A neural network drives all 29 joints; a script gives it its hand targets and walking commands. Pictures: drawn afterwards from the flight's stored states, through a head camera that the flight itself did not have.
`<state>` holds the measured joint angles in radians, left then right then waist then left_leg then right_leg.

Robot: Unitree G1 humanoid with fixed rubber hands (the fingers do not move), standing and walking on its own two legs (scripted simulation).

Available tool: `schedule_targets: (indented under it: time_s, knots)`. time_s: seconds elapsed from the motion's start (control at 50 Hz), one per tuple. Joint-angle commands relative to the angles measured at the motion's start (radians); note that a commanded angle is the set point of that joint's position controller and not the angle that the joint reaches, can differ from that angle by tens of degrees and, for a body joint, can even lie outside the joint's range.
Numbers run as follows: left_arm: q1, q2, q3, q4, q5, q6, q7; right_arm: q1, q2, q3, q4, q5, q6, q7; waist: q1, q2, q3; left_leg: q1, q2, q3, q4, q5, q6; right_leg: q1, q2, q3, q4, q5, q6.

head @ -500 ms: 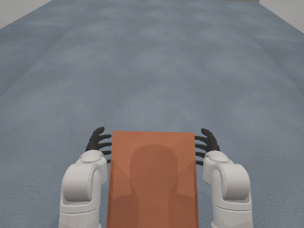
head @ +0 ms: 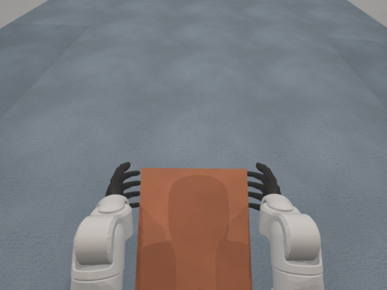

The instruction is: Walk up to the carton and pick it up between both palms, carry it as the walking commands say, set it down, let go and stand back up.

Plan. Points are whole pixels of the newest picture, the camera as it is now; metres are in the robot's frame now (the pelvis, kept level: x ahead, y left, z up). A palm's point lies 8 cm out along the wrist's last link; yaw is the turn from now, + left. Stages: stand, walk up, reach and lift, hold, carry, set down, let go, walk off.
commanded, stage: carry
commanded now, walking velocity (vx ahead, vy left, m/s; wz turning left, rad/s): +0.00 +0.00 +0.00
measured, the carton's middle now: (191, 219) +0.30 +0.00 -0.04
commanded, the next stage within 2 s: hold in 1.58 s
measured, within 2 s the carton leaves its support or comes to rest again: neither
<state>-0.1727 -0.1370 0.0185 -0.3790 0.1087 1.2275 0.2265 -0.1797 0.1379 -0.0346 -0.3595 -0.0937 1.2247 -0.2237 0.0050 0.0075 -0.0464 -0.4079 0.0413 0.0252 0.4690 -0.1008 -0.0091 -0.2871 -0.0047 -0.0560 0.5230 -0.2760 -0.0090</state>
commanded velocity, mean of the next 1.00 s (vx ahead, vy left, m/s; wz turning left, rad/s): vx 0.00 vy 0.00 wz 0.00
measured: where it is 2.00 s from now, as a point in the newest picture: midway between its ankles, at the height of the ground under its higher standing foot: outside the picture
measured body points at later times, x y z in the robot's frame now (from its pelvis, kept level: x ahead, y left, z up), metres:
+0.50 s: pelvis +0.00 -0.01 +0.00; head -0.01 -0.01 +0.45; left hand +0.28 +0.14 +0.08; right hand +0.28 -0.15 +0.08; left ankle +0.09 +0.13 -0.73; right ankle +0.00 -0.11 -0.73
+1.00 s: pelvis +0.00 +0.00 +0.00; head -0.01 +0.00 +0.45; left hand +0.28 +0.14 +0.07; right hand +0.29 -0.14 +0.07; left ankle +0.09 +0.13 -0.73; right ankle +0.00 -0.11 -0.73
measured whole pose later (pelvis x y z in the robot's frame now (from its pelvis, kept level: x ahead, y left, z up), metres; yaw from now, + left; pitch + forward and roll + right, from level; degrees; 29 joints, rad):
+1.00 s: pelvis +0.00 +0.00 +0.00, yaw +0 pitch +1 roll -1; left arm -0.17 -0.14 0.05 -0.20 0.13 1.10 0.19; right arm -0.18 0.14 -0.06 -0.18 -0.11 1.09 -0.18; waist 0.00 0.00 -0.07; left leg -0.40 0.04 0.02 0.49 -0.11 -0.01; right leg -0.28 -0.01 -0.07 0.55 -0.29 -0.01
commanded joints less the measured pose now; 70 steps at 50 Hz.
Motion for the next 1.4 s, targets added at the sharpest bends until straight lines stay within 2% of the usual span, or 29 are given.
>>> schedule_targets:
  time_s: [0.0,0.28,0.66,1.06,1.38]
  knots:
    - [-0.366,-1.027,-0.556,-0.122,-0.365,-0.034,-0.252,-0.390,1.023,0.561,-0.140,0.366,-0.041,0.252,-0.001,-0.005,-0.325,0.202,0.089,-0.079,-0.016,0.164,0.044,0.058,-0.114,0.094,-0.086,0.169,-0.038]
    - [-0.381,-1.022,-0.542,-0.097,-0.362,-0.048,-0.258,-0.397,1.024,0.551,-0.110,0.362,-0.053,0.257,-0.002,-0.008,-0.303,0.187,0.083,-0.077,-0.016,0.100,0.045,0.040,-0.111,0.093,-0.101,0.113,-0.048]
    - [-0.396,-1.003,-0.511,-0.021,-0.333,-0.113,-0.267,-0.407,1.008,0.517,-0.029,0.336,-0.118,0.266,-0.006,0.000,-0.296,0.181,0.083,-0.078,-0.021,0.062,0.048,0.023,-0.109,0.090,-0.101,0.046,-0.049]
    - [-0.405,-0.961,-0.473,0.074,-0.290,-0.206,-0.278,-0.410,0.971,0.475,0.068,0.289,-0.215,0.278,-0.007,0.004,-0.298,0.189,0.084,-0.082,-0.022,0.055,0.053,0.030,-0.107,0.081,-0.091,0.035,-0.042]
    - [-0.401,-0.875,-0.420,0.166,-0.246,-0.311,-0.278,-0.404,0.884,0.419,0.159,0.240,-0.320,0.280,-0.006,0.003,-0.299,0.193,0.083,-0.082,-0.016,0.051,0.054,0.041,-0.112,0.074,-0.082,0.052,-0.037]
